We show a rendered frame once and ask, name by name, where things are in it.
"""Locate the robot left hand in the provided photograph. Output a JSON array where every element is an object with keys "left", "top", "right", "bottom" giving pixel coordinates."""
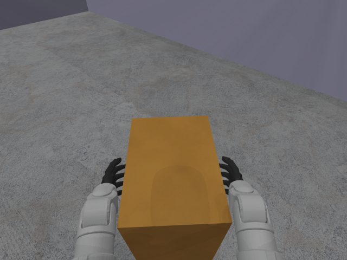
[{"left": 101, "top": 158, "right": 126, "bottom": 196}]

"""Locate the robot right hand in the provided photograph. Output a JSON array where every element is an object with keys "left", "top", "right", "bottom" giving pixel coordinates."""
[{"left": 219, "top": 156, "right": 243, "bottom": 195}]

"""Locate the robot left forearm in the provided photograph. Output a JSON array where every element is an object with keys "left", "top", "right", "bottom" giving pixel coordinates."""
[{"left": 72, "top": 183, "right": 118, "bottom": 260}]

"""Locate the carton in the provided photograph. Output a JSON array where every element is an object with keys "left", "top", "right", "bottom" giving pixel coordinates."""
[{"left": 117, "top": 116, "right": 233, "bottom": 260}]

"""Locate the robot right forearm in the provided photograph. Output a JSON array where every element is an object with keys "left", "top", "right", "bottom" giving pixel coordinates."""
[{"left": 228, "top": 180, "right": 284, "bottom": 260}]

